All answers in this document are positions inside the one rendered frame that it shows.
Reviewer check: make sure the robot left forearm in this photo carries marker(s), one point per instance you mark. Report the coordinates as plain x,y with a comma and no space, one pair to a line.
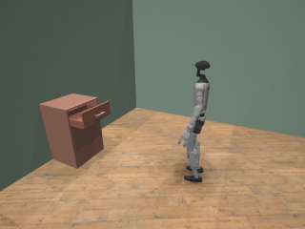
196,115

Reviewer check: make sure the left robot upper arm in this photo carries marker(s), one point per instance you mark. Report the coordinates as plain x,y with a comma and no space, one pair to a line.
199,90

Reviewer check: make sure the drawer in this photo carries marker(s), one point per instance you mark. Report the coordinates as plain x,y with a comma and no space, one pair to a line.
84,116

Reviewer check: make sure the left robot thigh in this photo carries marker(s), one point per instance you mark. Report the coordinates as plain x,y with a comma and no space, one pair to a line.
196,130

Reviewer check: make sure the cabinet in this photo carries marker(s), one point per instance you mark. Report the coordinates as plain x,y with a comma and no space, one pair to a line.
70,145

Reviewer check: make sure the robot left shin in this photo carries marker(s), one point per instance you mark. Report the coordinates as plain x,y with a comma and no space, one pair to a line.
192,157

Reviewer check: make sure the handle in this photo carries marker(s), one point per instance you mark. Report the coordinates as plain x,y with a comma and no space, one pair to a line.
101,113

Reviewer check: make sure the robot left hand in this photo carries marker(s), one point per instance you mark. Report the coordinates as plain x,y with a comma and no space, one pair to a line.
186,135

